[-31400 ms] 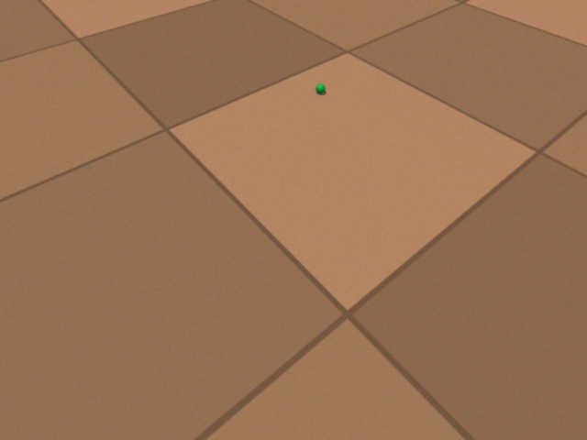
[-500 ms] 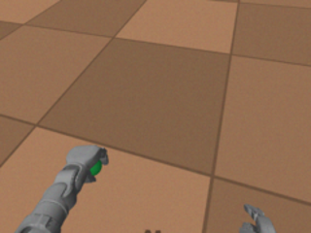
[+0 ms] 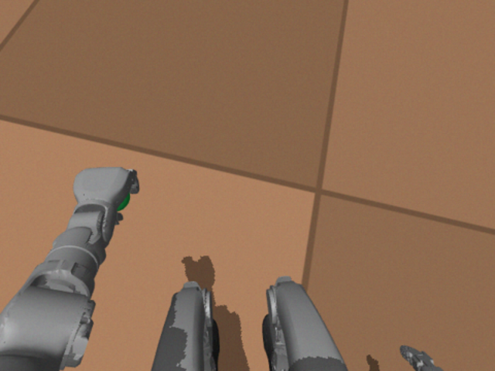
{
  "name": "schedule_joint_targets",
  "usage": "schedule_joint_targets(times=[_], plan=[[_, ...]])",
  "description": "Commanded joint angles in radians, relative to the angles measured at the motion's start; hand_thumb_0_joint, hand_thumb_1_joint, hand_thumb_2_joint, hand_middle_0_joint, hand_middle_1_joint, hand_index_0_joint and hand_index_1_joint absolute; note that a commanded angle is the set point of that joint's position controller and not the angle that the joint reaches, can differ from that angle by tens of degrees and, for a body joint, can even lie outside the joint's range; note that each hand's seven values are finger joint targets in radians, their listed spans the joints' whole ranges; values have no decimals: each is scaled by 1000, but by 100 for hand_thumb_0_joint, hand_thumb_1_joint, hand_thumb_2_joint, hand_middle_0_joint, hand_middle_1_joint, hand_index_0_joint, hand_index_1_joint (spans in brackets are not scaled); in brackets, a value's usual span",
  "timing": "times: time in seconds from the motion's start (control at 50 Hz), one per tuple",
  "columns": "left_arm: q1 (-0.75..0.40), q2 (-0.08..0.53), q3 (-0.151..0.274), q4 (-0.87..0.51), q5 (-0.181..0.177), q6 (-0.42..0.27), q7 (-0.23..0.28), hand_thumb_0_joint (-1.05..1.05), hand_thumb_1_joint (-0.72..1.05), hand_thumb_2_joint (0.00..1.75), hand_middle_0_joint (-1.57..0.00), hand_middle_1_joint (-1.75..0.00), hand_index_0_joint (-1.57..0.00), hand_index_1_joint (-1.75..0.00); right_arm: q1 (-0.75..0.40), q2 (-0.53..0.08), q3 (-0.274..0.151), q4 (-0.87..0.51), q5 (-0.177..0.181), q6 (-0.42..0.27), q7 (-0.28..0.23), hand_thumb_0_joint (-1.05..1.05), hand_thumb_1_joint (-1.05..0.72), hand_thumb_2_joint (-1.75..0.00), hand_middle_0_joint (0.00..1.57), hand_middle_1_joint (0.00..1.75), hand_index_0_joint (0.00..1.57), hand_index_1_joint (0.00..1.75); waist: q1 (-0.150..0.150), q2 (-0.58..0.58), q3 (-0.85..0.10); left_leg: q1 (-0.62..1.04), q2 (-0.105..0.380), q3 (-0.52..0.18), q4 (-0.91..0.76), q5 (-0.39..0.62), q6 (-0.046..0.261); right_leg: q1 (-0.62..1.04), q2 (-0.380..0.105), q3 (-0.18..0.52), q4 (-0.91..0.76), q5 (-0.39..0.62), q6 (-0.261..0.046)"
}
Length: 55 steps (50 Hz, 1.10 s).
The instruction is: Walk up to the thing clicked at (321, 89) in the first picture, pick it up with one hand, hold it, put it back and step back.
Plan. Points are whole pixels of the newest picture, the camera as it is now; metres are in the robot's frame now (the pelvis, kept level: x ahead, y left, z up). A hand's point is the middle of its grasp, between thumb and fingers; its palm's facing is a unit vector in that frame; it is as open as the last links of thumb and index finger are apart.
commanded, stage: crouch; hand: left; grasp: from above
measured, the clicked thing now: (113, 196) +0.43 +0.24 -0.13
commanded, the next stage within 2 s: lower in 1.26 s
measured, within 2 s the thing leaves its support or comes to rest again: neither
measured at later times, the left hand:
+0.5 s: hand (137, 224) +0.43 +0.24 -0.32, palm faces -0.45 -0.02 -0.89, open 7.3 cm
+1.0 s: hand (145, 225) +0.45 +0.25 -0.41, palm faces -0.47 -0.03 -0.88, open 7.3 cm
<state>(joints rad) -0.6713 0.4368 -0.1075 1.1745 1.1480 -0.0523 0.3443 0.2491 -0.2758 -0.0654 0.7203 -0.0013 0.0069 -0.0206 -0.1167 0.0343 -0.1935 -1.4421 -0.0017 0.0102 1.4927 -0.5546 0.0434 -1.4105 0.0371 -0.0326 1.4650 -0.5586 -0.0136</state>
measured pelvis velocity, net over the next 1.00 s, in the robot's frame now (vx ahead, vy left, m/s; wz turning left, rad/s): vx -0.03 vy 0.00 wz -0.09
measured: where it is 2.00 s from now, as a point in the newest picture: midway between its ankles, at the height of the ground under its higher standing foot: (243, 367)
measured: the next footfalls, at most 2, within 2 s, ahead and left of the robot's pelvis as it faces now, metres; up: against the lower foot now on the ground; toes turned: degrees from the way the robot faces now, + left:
none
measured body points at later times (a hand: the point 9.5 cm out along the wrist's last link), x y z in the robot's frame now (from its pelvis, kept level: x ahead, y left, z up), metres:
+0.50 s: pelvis -0.02 +0.00 -0.16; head +0.21 +0.04 +0.23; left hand +0.45 +0.24 -0.27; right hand +0.04 -0.28 -0.27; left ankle +0.06 +0.10 -0.57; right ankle +0.06 -0.11 -0.57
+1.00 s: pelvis -0.03 +0.00 -0.23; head +0.23 +0.04 +0.14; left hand +0.47 +0.25 -0.36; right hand +0.00 -0.28 -0.34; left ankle +0.06 +0.10 -0.57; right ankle +0.06 -0.11 -0.57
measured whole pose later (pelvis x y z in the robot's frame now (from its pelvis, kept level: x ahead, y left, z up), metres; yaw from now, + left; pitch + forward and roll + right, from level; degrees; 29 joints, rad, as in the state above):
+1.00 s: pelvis -0.03 +0.00 -0.23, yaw -5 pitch +37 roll -7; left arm -0.98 0.73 0.09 1.47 1.27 -0.21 0.40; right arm 0.17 -0.26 0.05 0.74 -0.12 -0.06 0.13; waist -0.24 -0.01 -0.07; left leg -2.25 0.03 -0.05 2.28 -0.68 0.06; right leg -2.18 0.04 -0.14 2.21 -0.68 -0.03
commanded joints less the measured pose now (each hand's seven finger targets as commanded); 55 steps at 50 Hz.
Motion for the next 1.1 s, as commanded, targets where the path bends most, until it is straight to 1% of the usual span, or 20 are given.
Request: schedule_joint_targets(times=[0.0, 0.06, 0.12, 0.18, 0.22, 0.24, 0.26, 0.3, 0.32, 0.46, 0.56, 0.62, 0.66, 0.72, 0.78, 0.82, 0.86, 0.94, 0.96, 1.08], plan=[[-382, 250, 77, -94, -12, 20, 43, 0, 55, 57, -87, -72, -92, -66, 101, -167, -57, -66, -17, -41, -8, 0, -89, -90, 20, 30, 20, 30, -13, 60, -559, 266, -13, -60, -93, 142, -18, 116, 11, -2, -79, 152, -39], [-413, 275, 96, -86, -23, 4, 22, 0, 56, 56, -87, -72, -93, -66, 102, -167, -56, -59, -26, -52, 1, 0, -89, -90, 20, 30, 20, 30, -19, 65, -561, 171, -17, -68, -30, 59, -16, 37, 7, -5, -21, 75, -40], [-424, 263, 92, -35, -12, -26, 2, 0, 60, 57, -90, -71, -96, -65, 107, -172, -51, -51, -31, -58, 12, 0, -89, -90, 20, 30, 20, 30, -45, 71, -540, 106, -17, -92, 27, 4, -18, -78, 3, -19, 42, 22, -43], [-462, 298, 103, -22, 4, -64, 10, 0, 61, 53, -90, -68, -97, -62, 106, -175, -39, -42, -37, -66, 22, 0, -89, -89, 20, 30, 20, 30, -52, 84, -539, 49, -18, -100, 78, -47, -21, -154, 4, -26, 99, -18, -45], [-490, 279, 92, -35, 14, -82, 16, 0, 62, 55, -91, -68, -97, -62, 114, -178, -30, -34, -46, -75, 36, 0, -89, -89, 20, 30, 20, 30, -68, 106, -580, 54, -13, -108, 128, -10, -21, -211, 1, -31, 140, 8, -43], [-553, 339, 119, -73, 30, -95, 26, 0, 58, 55, -88, -69, -95, -63, 120, -187, -27, -29, -48, -78, 39, 0, -89, -90, 20, 30, 20, 30, -65, 140, -630, 50, -15, -107, 147, -1, -24, -223, -2, -32, 166, 17, -44], [-515, 370, 143, -48, 40, -100, 38, 0, 59, 53, -89, -68, -95, -62, 118, -188, -24, -27, -54, -78, 42, 0, -89, -90, 20, 30, 20, 30, -44, 162, -646, 71, -14, -106, 163, 24, -26, -235, -1, -32, 188, 28, -45], [-510, 384, 162, -34, 58, -106, 59, 0, 58, 52, -89, -64, -95, -59, 131, -194, -18, -10, -65, -79, 53, 0, -89, -90, 20, 30, 20, 30, -43, 190, -681, 77, -14, -96, 216, 99, -24, -260, -2, -36, 224, 74, -43], [-554, 380, 156, -52, 70, -112, 68, 0, 58, 52, -88, -67, -95, -60, 133, -190, -12, -4, -71, -83, 59, 0, -89, -90, 20, 30, 20, 30, -64, 217, -701, 79, -12, -100, 234, 121, -28, -286, -3, -42, 247, 89, -44], [-554, 393, 179, 23, 78, -102, 106, 0, 62, 53, -93, -65, -99, -59, 147, -190, -12, 9, -97, -85, 97, 0, -90, -90, 20, 30, 20, 30, -65, 251, -687, 44, -4, -85, 331, 183, -24, -345, 3, -53, 313, 130, -41], [-564, 401, 174, 99, 66, -101, 97, 0, 70, 55, -98, -68, -104, -62, 140, -185, -8, 12, -104, -84, 114, 0, -91, -90, 20, 30, 20, 30, -97, 195, -622, -93, -6, -69, 399, 123, -9, -336, 14, -57, 347, 121, -35], [-597, 421, 177, 89, 57, -109, 92, 0, 69, 52, -97, -67, -103, -60, 127, -190, -4, 17, -108, -87, 120, 0, -90, -90, 20, 30, 20, 30, -96, 202, -614, -139, -5, -62, 436, 111, -6, -353, 18, -55, 377, 125, -34], [-588, 457, 188, 109, 66, -117, 88, 0, 66, 52, -96, -65, -102, -59, 127, -188, 1, 18, -108, -84, 123, 0, -91, -90, 20, 30, 20, 30, -85, 195, -628, -164, -5, -57, 462, 121, -3, -339, 26, -57, 398, 140, -34], [-594, 468, 194, 122, 84, -131, 83, 0, 67, 49, -96, -65, -102, -58, 140, -195, 12, 25, -114, -79, 129, 0, -91, -90, 20, 30, 20, 30, -104, 202, -613, -186, -2, -68, 484, 120, -7, -379, 26, -68, 432, 138, -33], [-585, 488, 205, 142, 92, -137, 88, 0, 66, 50, -96, -63, -102, -57, 129, -205, 15, 16, -116, -78, 134, 0, -91, -90, 20, 30, 20, 30, -90, 238, -607, -164, 3, -79, 497, 128, -14, -420, 27, -77, 469, 133, -39], [-607, 511, 224, 131, 105, -145, 93, 0, 66, 50, -95, -64, -101, -58, 148, -216, 24, 18, -123, -76, 138, 0, -91, -90, 20, 30, 20, 30, -112, 263, -603, -158, 6, -96, 504, 143, -22, -451, 22, -92, 499, 139, -38], [-611, 509, 211, 156, 105, -146, 96, 0, 64, 49, -95, -60, -101, -55, 123, -224, 25, 13, -120, -75, 139, 0, -91, -90, 20, 30, 20, 30, -101, 270, -595, -176, 7, -97, 515, 102, -20, -485, 26, -97, 513, 107, -40], [-641, 560, 233, 136, 102, -155, 106, 0, 65, 46, -96, -60, -102, -54, 133, -223, 41, 12, -128, -77, 142, 0, -91, -90, 20, 30, 20, 30, -108, 261, -592, -236, 4, -83, 551, 72, -13, -456, 31, -101, 531, 102, -36], [-611, 539, 220, 180, 100, -149, 104, 0, 65, 47, -96, -60, -101, -54, 128, -222, 44, 9, -129, -79, 144, 0, -91, -90, 20, 30, 20, 30, -113, 261, -569, -236, 5, -87, 551, 63, -15, -467, 29, -103, 534, 91, -36], [-664, 594, 223, 169, 96, -155, 104, 0, 59, 43, -92, -57, -97, -51, 120, -232, 64, 12, -135, -79, 138, 0, -91, -90, 20, 30, 20, 30, -128, 248, -569, -319, 5, -75, 600, 17, -6, -458, 40, -107, 549, 70, -31]])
